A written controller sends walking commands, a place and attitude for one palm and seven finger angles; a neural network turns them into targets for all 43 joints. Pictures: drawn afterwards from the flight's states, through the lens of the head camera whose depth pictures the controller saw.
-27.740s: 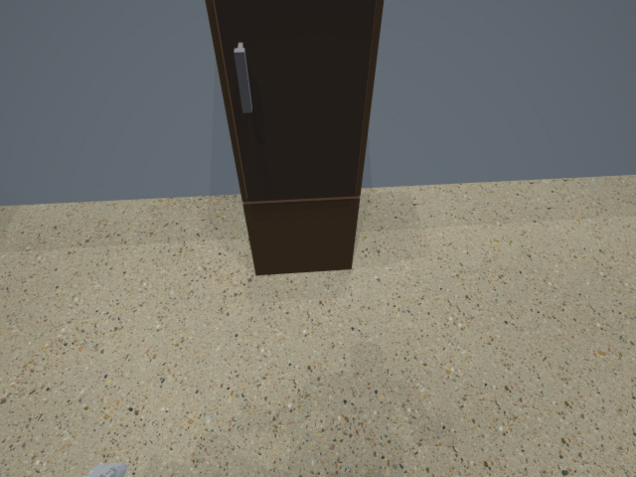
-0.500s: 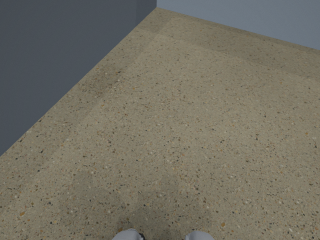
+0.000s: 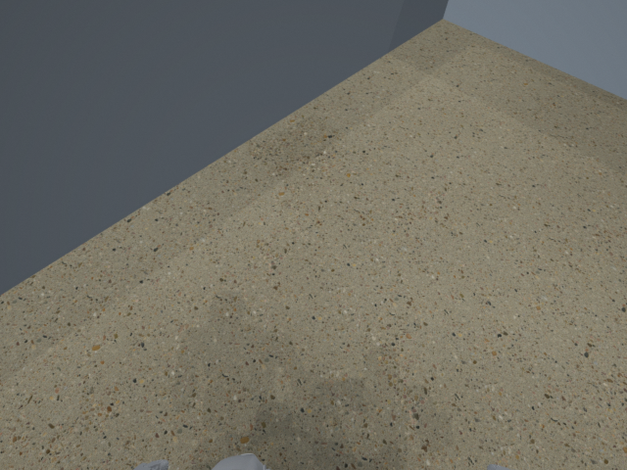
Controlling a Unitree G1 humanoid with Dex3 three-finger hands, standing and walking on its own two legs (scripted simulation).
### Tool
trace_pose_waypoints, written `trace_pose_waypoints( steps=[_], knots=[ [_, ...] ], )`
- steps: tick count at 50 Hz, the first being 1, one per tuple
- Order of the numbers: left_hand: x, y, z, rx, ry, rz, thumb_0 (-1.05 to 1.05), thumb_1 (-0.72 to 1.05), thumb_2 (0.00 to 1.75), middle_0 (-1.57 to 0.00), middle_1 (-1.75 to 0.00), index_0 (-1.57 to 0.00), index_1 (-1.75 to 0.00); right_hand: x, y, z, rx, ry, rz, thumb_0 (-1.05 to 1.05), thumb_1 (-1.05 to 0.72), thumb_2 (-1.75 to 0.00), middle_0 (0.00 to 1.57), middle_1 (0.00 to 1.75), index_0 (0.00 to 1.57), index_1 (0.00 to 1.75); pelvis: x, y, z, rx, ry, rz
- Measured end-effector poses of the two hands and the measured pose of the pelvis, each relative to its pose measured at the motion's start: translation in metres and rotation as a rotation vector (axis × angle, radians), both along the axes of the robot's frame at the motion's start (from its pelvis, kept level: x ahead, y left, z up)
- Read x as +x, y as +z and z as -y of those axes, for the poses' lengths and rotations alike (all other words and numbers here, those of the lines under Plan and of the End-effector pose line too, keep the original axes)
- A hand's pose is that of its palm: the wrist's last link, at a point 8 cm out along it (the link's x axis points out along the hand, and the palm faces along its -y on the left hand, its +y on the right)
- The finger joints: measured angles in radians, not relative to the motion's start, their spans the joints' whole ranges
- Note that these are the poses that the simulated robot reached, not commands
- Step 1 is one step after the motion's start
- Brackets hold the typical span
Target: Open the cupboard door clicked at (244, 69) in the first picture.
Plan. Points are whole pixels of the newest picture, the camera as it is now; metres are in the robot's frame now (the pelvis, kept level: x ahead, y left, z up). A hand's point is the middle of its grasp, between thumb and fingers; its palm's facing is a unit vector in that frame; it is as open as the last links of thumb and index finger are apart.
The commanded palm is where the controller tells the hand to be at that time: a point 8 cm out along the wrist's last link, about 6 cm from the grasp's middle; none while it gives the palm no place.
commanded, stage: turn to face it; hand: left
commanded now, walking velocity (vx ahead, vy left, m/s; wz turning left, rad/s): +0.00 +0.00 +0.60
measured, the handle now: out of the picture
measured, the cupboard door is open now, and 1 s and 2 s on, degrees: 51 51 51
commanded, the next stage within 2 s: none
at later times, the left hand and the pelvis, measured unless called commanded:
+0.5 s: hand out of the picture +0.06 +0.16 -0.14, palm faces +0.29 -0.92 -0.27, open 7.4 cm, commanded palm none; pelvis +0.04 -0.05 +0.01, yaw +18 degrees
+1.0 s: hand out of the picture +0.04 +0.19 -0.14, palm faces +0.57 -0.78 -0.28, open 7.4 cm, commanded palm none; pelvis +0.07 -0.06 +0.01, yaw +35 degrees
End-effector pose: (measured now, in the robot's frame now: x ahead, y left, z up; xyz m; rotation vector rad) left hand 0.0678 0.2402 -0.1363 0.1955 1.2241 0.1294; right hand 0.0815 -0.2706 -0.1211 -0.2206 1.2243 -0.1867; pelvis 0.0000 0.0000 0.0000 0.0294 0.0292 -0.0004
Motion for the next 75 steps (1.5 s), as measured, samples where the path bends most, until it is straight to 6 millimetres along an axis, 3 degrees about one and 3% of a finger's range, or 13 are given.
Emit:
trace_pose_waypoints(
  steps=[3,8,18,27,34,39,46,52,57,61,65,70,75],
  knots=[
    [-0.018,-0.013,-0.016,0.01,0.056,-0.064,0.0,0.9,0.9,-0.2,-0.3,-0.21,-0.3,0.028,-0.002,-0.008,-0.019,0.06,0.049,0.0,-0.91,-0.9,0.19,0.3,0.19,0.3,0.004,-0.008,-0.003,-0.013,0.029,-0.004],
    [-0.02,-0.002,-0.024,0.038,0.129,-0.075,0.01,0.9,0.9,-0.2,-0.29,-0.2,-0.3,0.047,0.005,-0.014,-0.018,0.119,0.049,0.0,-0.91,-0.9,0.2,0.3,0.2,0.3,0.011,0.001,0.005,-0.035,0.083,-0.005],
    [0.0,0.02,0.007,0.101,0.211,0.078,0.0,0.9,0.9,-0.2,-0.29,-0.2,-0.3,0.082,-0.021,0.006,0.055,0.202,-0.004,0.0,-0.91,-0.9,0.2,0.3,0.2,0.3,0.03,-0.005,0.044,-0.014,0.21,-0.002],
    [-0.035,0.022,0.046,0.035,0.341,0.016,0.0,0.9,0.9,-0.2,-0.29,-0.21,-0.3,0.134,-0.003,-0.006,0.064,0.327,0.002,0.0,-0.91,-0.9,0.19,0.3,0.19,0.3,0.044,0.011,0.051,0.015,0.342,0.004],
    [-0.081,-0.008,0.037,-0.018,0.487,-0.028,0.0,0.9,0.9,-0.2,-0.3,-0.21,-0.3,0.177,-0.001,-0.052,0.036,0.49,0.073,0.0,-0.91,-0.9,0.19,0.3,0.19,0.3,0.045,-0.005,0.036,-0.014,0.447,0.005],
    [-0.095,-0.006,0.022,0.004,0.553,-0.069,0.0,0.9,0.9,-0.2,-0.29,-0.21,-0.3,0.18,0.006,-0.066,0.018,0.544,0.083,0.0,-0.91,-0.9,0.2,0.3,0.2,0.3,0.046,0.0,0.035,-0.024,0.493,0.009],
    [-0.077,0.018,0.014,0.056,0.594,0.017,0.0,0.91,0.9,-0.2,-0.29,-0.2,-0.3,0.172,0.003,-0.055,0.02,0.578,-0.007,0.0,-0.91,-0.9,0.2,0.3,0.2,0.3,0.056,0.01,0.045,-0.04,0.562,0.011],
    [-0.058,0.025,0.03,0.12,0.621,0.093,0.0,0.9,0.9,-0.2,-0.29,-0.2,-0.3,0.184,-0.019,-0.033,0.04,0.595,-0.071,0.0,-0.91,-0.9,0.2,0.3,0.2,0.3,0.073,-0.001,0.067,-0.02,0.634,0.0],
    [-0.069,0.029,0.06,0.098,0.677,0.065,0.0,0.9,0.9,-0.2,-0.29,-0.2,-0.3,0.207,-0.017,-0.033,0.034,0.642,-0.085,0.0,-0.91,-0.9,0.2,0.3,0.2,0.3,0.078,0.006,0.072,-0.004,0.706,0.017],
    [-0.083,0.023,0.083,0.045,0.738,0.036,0.0,0.9,0.9,-0.2,-0.29,-0.21,-0.3,0.225,-0.006,-0.049,0.03,0.701,-0.069,0.0,-0.91,-0.9,0.19,0.3,0.19,0.3,0.082,0.011,0.072,0.007,0.763,0.016],
    [-0.108,0.012,0.096,0.006,0.823,0.02,0.0,0.91,0.9,-0.2,-0.3,-0.21,-0.3,0.242,0.001,-0.081,0.019,0.794,-0.039,0.0,-0.91,-0.9,0.19,0.3,0.19,0.3,0.08,0.009,0.066,0.002,0.821,0.018],
    [-0.156,-0.015,0.098,-0.034,0.93,-0.03,0.0,0.91,0.9,-0.2,-0.3,-0.21,-0.3,0.258,0.003,-0.133,0.013,0.916,0.059,0.0,-0.91,-0.9,0.19,0.3,0.19,0.3,0.069,-0.007,0.052,-0.018,0.887,0.024],
    [-0.181,-0.009,0.089,-0.024,0.993,-0.074,0.0,0.91,0.9,-0.2,-0.29,-0.2,-0.3,0.253,0.017,-0.156,0.005,0.977,0.093,0.0,-0.91,-0.9,0.2,0.3,0.2,0.3,0.065,0.003,0.048,-0.042,0.933,0.031]
  ],
)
